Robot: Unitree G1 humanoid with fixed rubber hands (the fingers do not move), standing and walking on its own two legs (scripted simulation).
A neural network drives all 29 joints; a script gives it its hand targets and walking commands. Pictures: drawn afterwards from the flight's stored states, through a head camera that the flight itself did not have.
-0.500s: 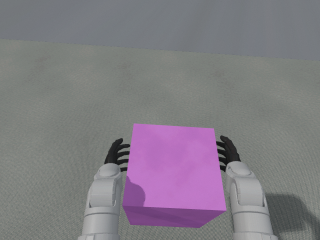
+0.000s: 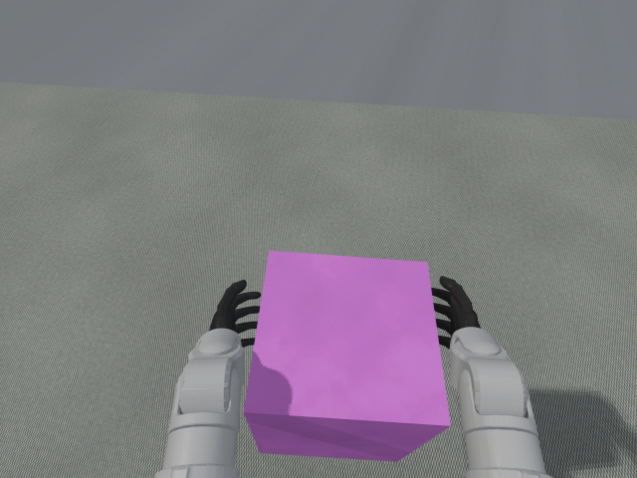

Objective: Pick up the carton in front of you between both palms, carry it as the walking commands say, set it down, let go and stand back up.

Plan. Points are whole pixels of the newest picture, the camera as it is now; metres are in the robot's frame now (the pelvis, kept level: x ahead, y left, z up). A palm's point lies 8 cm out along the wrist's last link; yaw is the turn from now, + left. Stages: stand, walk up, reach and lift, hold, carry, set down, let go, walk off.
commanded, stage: carry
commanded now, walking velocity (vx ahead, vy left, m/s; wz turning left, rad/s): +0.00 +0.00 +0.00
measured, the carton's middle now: (337, 364) +0.29 +0.00 -0.05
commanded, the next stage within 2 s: hold in 1.86 s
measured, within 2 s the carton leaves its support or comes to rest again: neither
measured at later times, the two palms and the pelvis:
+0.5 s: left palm (216, 354) +0.27 +0.15 +0.04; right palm (464, 346) +0.27 -0.15 +0.04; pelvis -0.02 +0.00 +0.00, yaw +0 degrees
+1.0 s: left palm (201, 388) +0.22 +0.16 +0.05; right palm (467, 377) +0.23 -0.14 +0.04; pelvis -0.07 +0.01 +0.01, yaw +0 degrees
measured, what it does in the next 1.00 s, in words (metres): shifts its weight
